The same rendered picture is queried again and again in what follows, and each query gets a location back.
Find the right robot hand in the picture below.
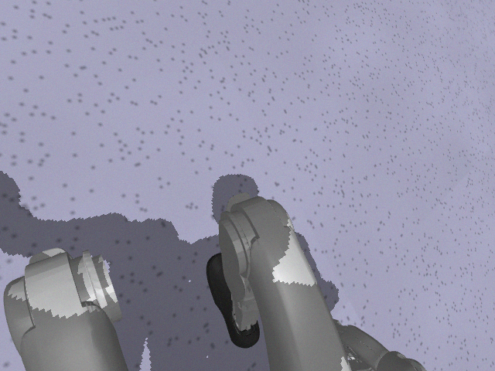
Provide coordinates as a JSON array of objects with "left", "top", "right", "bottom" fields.
[{"left": 333, "top": 319, "right": 389, "bottom": 371}]

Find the right robot foot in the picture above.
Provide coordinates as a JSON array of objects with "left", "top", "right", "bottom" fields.
[{"left": 207, "top": 253, "right": 260, "bottom": 349}]

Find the right robot arm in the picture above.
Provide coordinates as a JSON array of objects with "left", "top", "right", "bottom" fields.
[{"left": 377, "top": 351, "right": 426, "bottom": 371}]

